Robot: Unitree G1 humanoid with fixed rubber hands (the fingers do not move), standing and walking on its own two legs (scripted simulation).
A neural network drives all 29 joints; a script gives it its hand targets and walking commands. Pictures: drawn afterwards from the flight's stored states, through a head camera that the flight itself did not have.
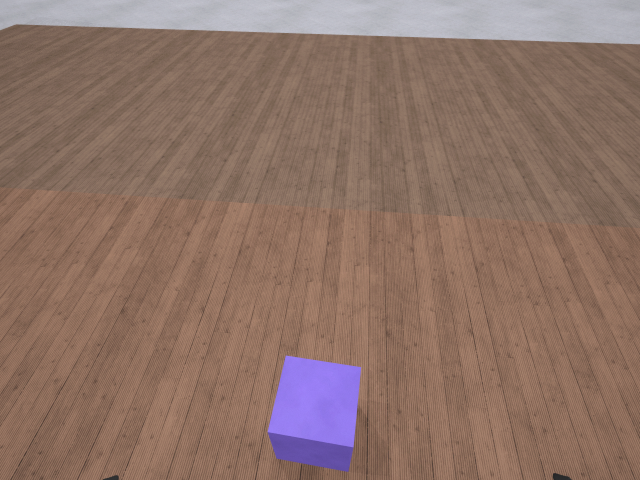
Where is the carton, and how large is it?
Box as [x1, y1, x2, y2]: [268, 356, 360, 471]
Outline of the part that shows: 286,356 268,428 268,434 276,457 347,471 353,447 360,367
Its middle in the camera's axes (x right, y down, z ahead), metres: -0.01 +0.50 +1.08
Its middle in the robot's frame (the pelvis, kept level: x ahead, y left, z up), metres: +0.42 +0.03 -0.66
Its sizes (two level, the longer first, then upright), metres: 0.210 0.200 0.250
